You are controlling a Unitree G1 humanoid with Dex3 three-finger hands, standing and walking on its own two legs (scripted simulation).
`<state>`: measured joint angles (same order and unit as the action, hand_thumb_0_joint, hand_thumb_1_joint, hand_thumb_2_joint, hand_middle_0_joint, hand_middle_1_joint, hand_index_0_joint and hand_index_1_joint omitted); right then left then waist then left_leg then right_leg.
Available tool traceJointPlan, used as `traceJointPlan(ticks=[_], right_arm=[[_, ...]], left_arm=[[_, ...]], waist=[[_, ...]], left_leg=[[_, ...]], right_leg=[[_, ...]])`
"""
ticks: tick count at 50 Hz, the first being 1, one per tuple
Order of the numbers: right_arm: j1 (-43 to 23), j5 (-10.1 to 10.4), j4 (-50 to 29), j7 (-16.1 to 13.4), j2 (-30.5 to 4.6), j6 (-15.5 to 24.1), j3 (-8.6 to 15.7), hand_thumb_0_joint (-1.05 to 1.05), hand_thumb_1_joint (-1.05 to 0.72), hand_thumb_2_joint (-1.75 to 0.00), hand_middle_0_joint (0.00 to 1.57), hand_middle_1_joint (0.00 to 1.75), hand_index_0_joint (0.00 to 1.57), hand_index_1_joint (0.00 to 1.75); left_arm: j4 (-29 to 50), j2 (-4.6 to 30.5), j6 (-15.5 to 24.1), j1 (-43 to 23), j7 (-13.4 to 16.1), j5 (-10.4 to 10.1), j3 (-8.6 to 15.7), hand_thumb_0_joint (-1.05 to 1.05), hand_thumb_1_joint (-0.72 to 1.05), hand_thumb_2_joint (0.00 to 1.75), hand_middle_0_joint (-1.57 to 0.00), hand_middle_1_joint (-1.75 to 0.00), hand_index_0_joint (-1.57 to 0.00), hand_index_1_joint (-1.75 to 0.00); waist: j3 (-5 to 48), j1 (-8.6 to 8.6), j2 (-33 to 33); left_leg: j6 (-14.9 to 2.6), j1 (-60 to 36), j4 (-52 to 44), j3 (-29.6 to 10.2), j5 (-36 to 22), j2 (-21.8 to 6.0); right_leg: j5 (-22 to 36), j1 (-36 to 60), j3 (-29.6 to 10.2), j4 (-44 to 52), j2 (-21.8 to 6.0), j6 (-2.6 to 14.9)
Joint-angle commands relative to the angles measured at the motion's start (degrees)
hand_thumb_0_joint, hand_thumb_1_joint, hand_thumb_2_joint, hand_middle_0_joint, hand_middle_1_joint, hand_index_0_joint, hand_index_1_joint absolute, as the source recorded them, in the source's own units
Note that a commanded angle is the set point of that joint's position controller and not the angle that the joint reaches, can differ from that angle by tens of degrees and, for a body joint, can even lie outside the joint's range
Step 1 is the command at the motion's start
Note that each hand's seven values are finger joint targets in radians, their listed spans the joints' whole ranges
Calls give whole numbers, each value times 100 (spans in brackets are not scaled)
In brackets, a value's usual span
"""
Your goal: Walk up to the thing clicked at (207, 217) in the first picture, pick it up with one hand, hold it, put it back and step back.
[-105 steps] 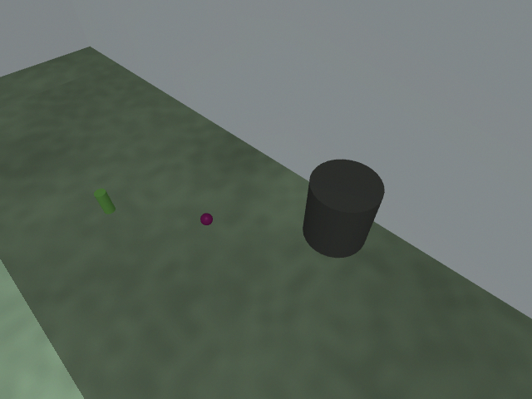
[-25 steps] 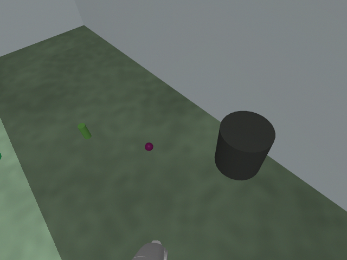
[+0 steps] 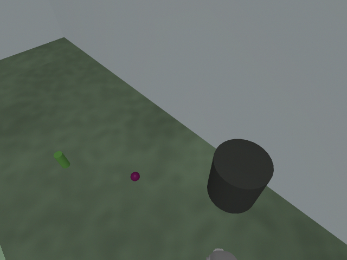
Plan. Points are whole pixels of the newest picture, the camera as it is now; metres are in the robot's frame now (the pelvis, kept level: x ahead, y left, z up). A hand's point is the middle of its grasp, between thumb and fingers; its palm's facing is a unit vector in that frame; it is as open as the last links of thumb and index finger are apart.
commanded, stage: walk up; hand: left
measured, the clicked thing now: (135, 176) +0.72 +0.28 -0.74
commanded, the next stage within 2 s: none
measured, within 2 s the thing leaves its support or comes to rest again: neither
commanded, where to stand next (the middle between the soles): +0.37 +0.03 m, yaw +0 degrees
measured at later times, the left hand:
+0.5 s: hand (69, 250) +0.18 +0.29 -0.14, palm faces +0.03 -0.92 -0.40, open 7.3 cm
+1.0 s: hand (86, 190) +0.35 +0.29 -0.14, palm faces -0.01 -0.91 -0.42, open 7.3 cm
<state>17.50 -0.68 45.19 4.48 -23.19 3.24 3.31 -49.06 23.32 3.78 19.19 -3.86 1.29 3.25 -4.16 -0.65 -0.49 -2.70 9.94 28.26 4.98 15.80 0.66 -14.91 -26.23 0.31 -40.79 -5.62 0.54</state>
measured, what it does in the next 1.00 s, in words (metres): walks ahead: right foot, then left foot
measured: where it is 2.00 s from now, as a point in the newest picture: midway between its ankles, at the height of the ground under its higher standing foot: (173, 238)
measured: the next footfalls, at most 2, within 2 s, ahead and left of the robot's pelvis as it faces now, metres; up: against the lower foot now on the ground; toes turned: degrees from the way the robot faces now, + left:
right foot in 0.08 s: +0.17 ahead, -0.14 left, +0.00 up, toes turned -4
left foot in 0.50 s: +0.31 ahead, +0.15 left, +0.00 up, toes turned +7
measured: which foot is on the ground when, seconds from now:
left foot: down 0.00-0.08, up 0.10-0.48, down 0.50-0.86, up 0.88-1.00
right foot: up 0.00-0.06, down 0.08-0.52, up 0.54-0.84, down 0.86-1.00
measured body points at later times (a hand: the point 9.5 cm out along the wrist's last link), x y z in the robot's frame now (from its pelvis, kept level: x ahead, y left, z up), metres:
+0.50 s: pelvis +0.18 +0.01 -0.01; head +0.20 +0.01 +0.44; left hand +0.18 +0.34 -0.11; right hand +0.29 -0.31 -0.11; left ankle +0.27 +0.14 -0.74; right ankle +0.13 -0.14 -0.73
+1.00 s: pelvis +0.30 +0.02 -0.02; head +0.33 +0.00 +0.43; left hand +0.35 +0.34 -0.11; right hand +0.39 -0.29 -0.15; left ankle +0.29 +0.14 -0.70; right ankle +0.37 -0.10 -0.73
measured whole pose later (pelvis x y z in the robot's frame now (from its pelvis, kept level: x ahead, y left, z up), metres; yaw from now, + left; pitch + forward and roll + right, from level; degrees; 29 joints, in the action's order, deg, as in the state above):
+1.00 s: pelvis +0.30 +0.02 -0.02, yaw +2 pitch -2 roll +0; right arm 14.1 0.1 49.1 1.2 -23.4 -0.4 1.5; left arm -48.8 21.9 4.2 15.9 -0.6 1.3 1.0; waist -6.2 1.1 2.9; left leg -1.8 22.9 55.8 1.2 30.8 -0.9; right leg -14.2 -21.8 2.1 -38.3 -1.6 1.2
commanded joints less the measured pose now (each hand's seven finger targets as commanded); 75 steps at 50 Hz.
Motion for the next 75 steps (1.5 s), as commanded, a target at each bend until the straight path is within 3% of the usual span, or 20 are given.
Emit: traceJointPlan(ticks=[1, 3, 5, 6, 11, 21, 24, 25, 26, 27, 32, 38, 41, 42, 44, 45, 54, 57, 62, 75], right_arm=[[-491, 26, -593, -62, -1422, 102, 461, 0, -90, -90, 20, 30, 20, 30], [-295, -13, -605, -83, -993, 57, 269, 0, -90, -90, 20, 30, 20, 30], [-38, 3, -585, -145, -929, -5, 192, 0, -90, -90, 20, 30, 20, 30], [-43, 22, -438, -200, -1272, -41, 270, 0, -90, -90, 20, 30, 20, 30], [402, 45, 12, -114, -1204, -94, 302, 0, -90, -90, 20, 30, 20, 30], [-478, -45, -267, 59, -972, -5, 324, 0, -90, -90, 20, 30, 20, 30], [399, -70, 25, -30, -1195, 84, 457, 0, -90, -90, 20, 30, 20, 30], [1078, -157, 137, -110, -1642, 107, 623, 0, -90, -90, 20, 30, 20, 30], [1064, -100, -50, -182, -2092, 133, 690, 0, -90, -90, 20, 30, 20, 30], [946, 108, -67, -183, -2152, 105, 718, 0, -90, -90, 20, 30, 20, 30], [68, 44, -284, -248, -1492, 149, 412, 0, -90, -90, 20, 30, 20, 30], [-190, 5, -405, -304, -1399, 62, 297, 0, -90, -90, 20, 30, 20, 30], [-423, 113, -415, -350, -1101, -64, 160, 0, -90, -90, 20, 30, 20, 30], [-276, 144, -373, -366, -813, -92, 66, 0, -90, -90, 20, 30, 20, 30], [-73, 78, -369, -409, -991, -192, 117, 0, -90, -90, 20, 30, 20, 30], [-130, 35, -252, -460, -1206, -225, 204, 0, -90, -90, 20, 30, 20, 30], [226, 4, 534, -446, -894, -85, 160, 0, -90, -90, 20, 30, 20, 30], [-606, -19, 374, -481, -1650, 0, 230, 0, -90, -90, 20, 30, 20, 30], [-1098, 46, 633, -428, -1187, -34, 17, 0, -90, -90, 20, 30, 20, 30], [-1393, 101, 1318, -477, -1038, -88, -36, 0, -90, -90, 20, 30, 20, 30]], left_arm=[[220, 1073, 179, 463, 64, 1, 439, 0, 90, 90, -20, -30, -20, -30], [84, 1353, 277, 1025, 175, 36, 558, 0, 90, 90, -20, -30, -20, -30], [221, 2047, 357, 1242, 289, -9, 649, 0, 90, 90, -20, -30, -20, -30], [360, 1964, 334, 818, 291, -82, 592, 0, 90, 90, -20, -30, -20, -30], [505, 1612, 325, 209, 327, -84, 442, 0, 90, 90, -20, -30, -20, -30], [585, 1735, 279, 380, 291, -82, 455, 0, 90, 90, -20, -30, -20, -30], [631, 1462, 191, 353, 293, -105, 290, 0, 90, 90, -20, -30, -20, -30], [707, 1095, 171, 481, 301, -128, 155, 0, 90, 90, -20, -30, -20, -30], [770, 851, 151, 579, 307, -183, 117, 0, 90, 90, -20, -30, -20, -30], [633, 1447, 112, 305, 397, -149, 217, 0, 90, 90, -20, -30, -20, -30], [224, 1268, 92, 637, 254, -157, 227, 0, 90, 90, -20, -30, -20, -30], [212, 968, 107, 413, 316, -85, 191, 0, 90, 90, -20, -30, -20, -30], [13, 1016, 140, 594, 408, -33, 235, 0, 90, 90, -20, -30, -20, -30], [32, 1236, 175, 555, 445, -5, 284, 0, 90, 90, -20, -30, -20, -30], [249, 1989, 202, 536, 429, -42, 421, 0, 90, 90, -20, -30, -20, -30], [275, 1981, 165, 386, 442, -64, 425, 0, 90, 90, -20, -30, -20, -30], [301, 1337, -69, -606, 429, -101, 138, 0, 90, 90, -20, -30, -20, -30], [117, 932, -196, -505, 445, -192, -25, 0, 90, 90, -20, -30, -20, -30], [-477, 1153, -116, -576, 402, -142, 24, 0, 90, 90, -20, -30, -20, -30], [-1138, 1019, -136, -1370, 414, -189, -162, 0, 90, 90, -20, -30, -20, -30]], waist=[[133, 290, 605], [388, 615, -227], [380, 660, -1300], [106, 484, -582], [15, 137, -962], [96, 337, -712], [505, -243, 95], [908, -539, 1332], [762, -441, 1941], [633, -476, 1223], [73, 37, 1061], [219, 120, 1016], [555, 355, 478], [680, 369, -198], [652, 355, -896], [413, 339, -747], [718, -92, -807], [423, 157, 835], [254, 245, 664], [697, 80, 158]], left_leg=[[-788, 1304, -790, -1060, 1489, -1201], [-476, 2056, 733, -629, 1269, -737], [30, 3215, 3564, -578, 1593, 162], [71, 3075, 3793, -1073, 1373, -167], [249, 2307, 3093, -1099, 338, -349], [162, 1296, 772, -130, -272, -363], [-29, -557, 59, -19, -262, -34], [-337, -1265, -440, -1460, 636, -939], [-906, -1674, -1214, -3952, 1122, -2229], [-1388, -992, -1284, -4171, 960, -2554], [-1007, 338, -1028, -1556, -611, -1525], [-1086, 752, -302, -1033, -2447, -1573], [-565, 1241, 757, -701, -1462, -1149], [-284, 1418, 1365, -440, -430, -829], [21, 2114, 3113, -450, 2124, -111], [30, 2313, 3397, -704, 2134, -262], [112, 82, 318, -197, -72, -59], [-778, 755, -972, -2770, 829, -1970], [-122, 1203, -389, -1233, 232, -953], [33, -129, -712, -798, -1083, -842]], right_leg=[[585, 1499, 427, 732, 315, 81], [-176, 2831, 44, 1182, 302, 221], [-1797, 2914, -3822, 2850, -2005, 1177], [-1865, 2359, -3765, 2808, -2104, 1454], [-209, 1651, -1168, 2740, -1033, 1123], [810, 1678, -254, 2023, -920, 1013], [1485, 863, 225, 232, -517, 717], [896, 176, 473, -1547, -84, 427], [-1417, -1282, 300, -2325, 800, 196], [-1721, -1144, -296, -2828, 424, 287], [-676, -275, -191, -1649, 1, 145], [42, 698, 257, -97, 249, 23], [986, 1841, 268, 876, 519, 168], [1160, 2090, -294, 1352, 87, 304], [-56, 1947, -3228, 2267, -1812, 1567], [-343, 1779, -3366, 2232, -1844, 1733], [1008, 466, -812, 870, -550, 864], [-1234, 192, -18, -70, 420, 106], [423, 1426, -340, 1013, 167, 207], [1620, 1736, -485, 1657, -123, 127]])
